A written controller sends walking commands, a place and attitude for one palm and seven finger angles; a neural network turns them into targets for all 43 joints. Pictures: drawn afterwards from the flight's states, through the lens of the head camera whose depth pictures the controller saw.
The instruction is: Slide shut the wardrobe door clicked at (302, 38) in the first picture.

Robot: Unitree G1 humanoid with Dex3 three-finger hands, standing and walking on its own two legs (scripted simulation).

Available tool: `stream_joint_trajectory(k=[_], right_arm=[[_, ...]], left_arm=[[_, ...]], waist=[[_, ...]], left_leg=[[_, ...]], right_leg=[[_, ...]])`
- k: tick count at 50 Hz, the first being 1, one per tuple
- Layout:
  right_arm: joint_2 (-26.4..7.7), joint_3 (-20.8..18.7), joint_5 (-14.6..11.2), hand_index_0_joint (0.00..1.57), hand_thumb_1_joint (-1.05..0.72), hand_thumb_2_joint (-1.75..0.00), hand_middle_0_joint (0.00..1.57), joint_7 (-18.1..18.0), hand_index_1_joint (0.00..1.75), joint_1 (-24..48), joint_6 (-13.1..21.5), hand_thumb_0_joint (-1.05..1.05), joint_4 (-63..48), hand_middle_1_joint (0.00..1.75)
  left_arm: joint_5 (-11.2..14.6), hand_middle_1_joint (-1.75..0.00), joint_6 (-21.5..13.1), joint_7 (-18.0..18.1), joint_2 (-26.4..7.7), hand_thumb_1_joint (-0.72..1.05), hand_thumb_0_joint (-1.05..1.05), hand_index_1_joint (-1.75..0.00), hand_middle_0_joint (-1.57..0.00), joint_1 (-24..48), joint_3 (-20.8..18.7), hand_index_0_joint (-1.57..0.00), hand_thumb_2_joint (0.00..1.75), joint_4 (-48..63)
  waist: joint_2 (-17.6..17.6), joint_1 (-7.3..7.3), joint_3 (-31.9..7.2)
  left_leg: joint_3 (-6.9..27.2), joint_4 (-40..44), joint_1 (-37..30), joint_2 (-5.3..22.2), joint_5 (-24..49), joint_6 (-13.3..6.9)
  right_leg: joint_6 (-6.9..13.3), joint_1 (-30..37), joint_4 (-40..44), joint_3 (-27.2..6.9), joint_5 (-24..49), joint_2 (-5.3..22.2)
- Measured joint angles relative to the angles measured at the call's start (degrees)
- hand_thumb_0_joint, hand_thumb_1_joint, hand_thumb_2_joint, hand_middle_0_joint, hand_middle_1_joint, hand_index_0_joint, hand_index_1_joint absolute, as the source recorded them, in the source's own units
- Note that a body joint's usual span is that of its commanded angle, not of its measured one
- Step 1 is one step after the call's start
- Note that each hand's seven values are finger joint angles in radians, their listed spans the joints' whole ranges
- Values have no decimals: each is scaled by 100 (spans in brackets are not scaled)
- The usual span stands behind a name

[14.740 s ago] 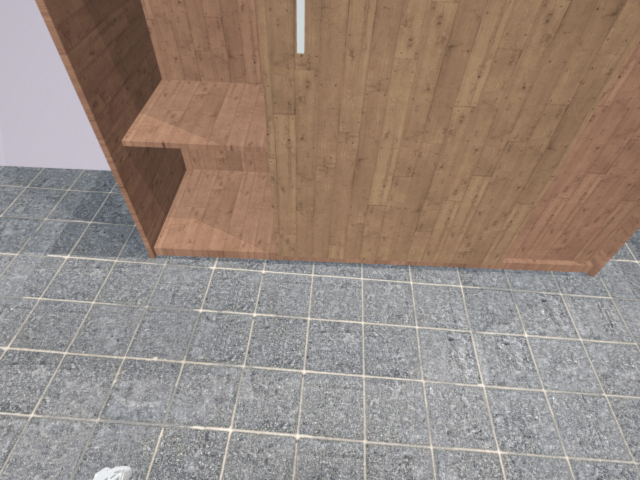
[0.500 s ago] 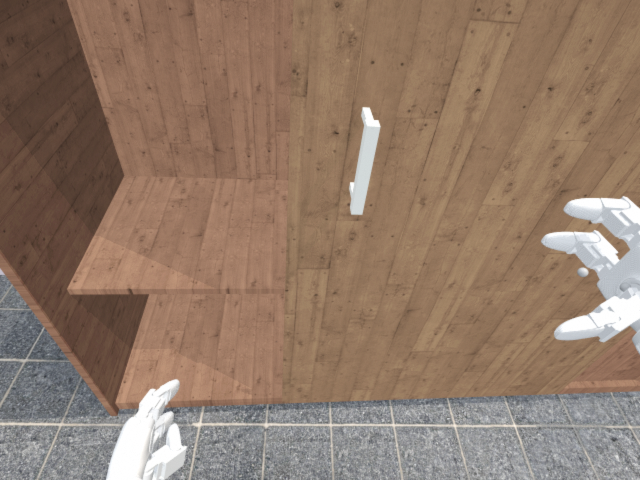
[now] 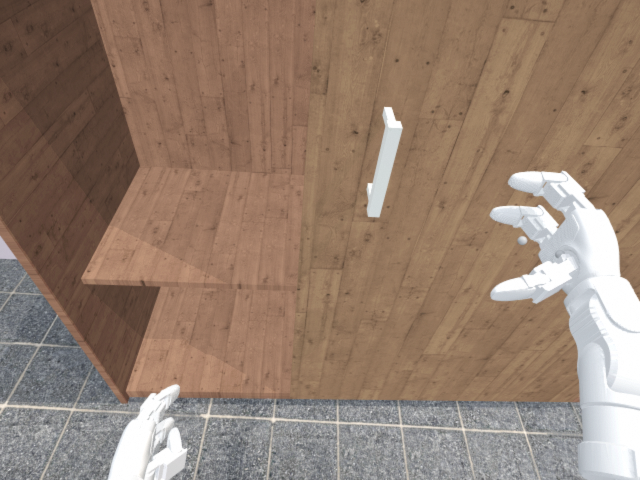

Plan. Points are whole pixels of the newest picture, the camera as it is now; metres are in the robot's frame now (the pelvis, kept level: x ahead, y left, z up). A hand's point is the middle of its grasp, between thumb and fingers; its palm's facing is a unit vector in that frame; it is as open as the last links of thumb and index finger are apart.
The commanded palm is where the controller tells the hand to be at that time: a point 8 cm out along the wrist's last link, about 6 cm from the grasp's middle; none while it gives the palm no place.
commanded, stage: move the hooked fingers beside the handle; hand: right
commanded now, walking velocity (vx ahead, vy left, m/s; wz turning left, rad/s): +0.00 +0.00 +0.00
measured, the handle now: (380, 164) +0.49 -0.05 +0.17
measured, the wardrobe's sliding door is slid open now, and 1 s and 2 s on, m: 0.49 0.49 0.49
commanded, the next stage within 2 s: none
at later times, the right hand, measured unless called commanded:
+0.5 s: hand (461, 205) +0.39 -0.14 +0.19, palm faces -0.04 +1.00 -0.02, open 14.0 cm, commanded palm +0.38 -0.20 +0.18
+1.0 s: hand (424, 183) +0.45 -0.11 +0.18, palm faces -0.03 +1.00 -0.01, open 13.8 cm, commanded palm +0.44 -0.16 +0.17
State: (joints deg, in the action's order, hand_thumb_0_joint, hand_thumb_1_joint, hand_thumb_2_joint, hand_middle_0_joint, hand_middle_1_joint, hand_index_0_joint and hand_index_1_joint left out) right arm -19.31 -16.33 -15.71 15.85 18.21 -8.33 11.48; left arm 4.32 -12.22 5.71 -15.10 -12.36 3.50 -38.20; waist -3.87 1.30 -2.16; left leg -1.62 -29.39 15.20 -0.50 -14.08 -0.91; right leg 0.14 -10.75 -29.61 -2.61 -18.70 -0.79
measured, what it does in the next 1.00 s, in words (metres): stands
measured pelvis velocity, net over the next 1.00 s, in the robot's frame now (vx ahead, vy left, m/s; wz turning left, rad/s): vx -0.01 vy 0.00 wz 0.04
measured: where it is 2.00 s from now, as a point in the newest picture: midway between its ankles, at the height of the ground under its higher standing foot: outside the picture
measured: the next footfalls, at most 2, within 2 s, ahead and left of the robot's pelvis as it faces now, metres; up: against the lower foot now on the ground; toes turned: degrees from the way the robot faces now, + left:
none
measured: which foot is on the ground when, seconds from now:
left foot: down 0.00-1.00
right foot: down 0.00-1.00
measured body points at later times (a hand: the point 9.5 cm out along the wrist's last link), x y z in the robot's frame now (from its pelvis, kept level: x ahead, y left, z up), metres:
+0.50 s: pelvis +0.00 +0.00 +0.00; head -0.01 +0.02 +0.45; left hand +0.15 +0.23 -0.10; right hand +0.39 -0.19 +0.19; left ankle +0.02 +0.11 -0.74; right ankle -0.03 -0.12 -0.74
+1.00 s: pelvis -0.01 +0.00 +0.00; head +0.01 +0.01 +0.45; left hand +0.07 +0.25 -0.12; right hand +0.44 -0.16 +0.18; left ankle +0.02 +0.11 -0.74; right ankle -0.03 -0.12 -0.74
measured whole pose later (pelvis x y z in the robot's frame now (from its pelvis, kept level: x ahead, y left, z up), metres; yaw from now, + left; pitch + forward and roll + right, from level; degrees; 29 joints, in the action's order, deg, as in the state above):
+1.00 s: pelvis -0.01 +0.00 +0.00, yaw +2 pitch +3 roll +0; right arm -13.4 -10.9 -8.2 3.0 45.9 2.7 47.1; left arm 2.7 -8.4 3.5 -14.1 -17.8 1.7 -42.9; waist -2.4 -2.6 -2.1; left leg 0.3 -27.6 19.3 -1.1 -11.5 -0.7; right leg 0.4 -14.3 -28.3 -0.5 -17.1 -0.4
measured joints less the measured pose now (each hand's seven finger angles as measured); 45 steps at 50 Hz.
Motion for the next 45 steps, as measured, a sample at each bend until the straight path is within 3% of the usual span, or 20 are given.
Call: stream_joint_trajectory(k=[19,32,45], right_arm=[[390,571,289,30,50,-30,30,-643,120,803,48,-1,740,120],[500,612,452,30,50,-30,30,-980,120,1580,319,-1,1795,120],[610,613,633,30,50,-30,30,-1251,120,2369,807,-1,2938,120]], left_arm=[[-45,-30,245,-76,85,91,1,-30,-20,38,-7,-20,90,-61],[-74,-30,397,-137,118,91,1,-30,-20,-189,-56,-20,90,-203],[-124,-30,403,-198,94,91,1,-30,-20,-442,-161,-20,90,-387]], waist=[[32,-108,-5],[71,-232,-14],[125,-358,3]], left_leg=[[48,78,23,1,61,2],[121,172,100,-43,156,-4],[186,212,266,-64,237,8]], right_leg=[[4,11,118,50,65,-3],[2,-47,189,128,117,36],[14,-210,182,197,148,52]])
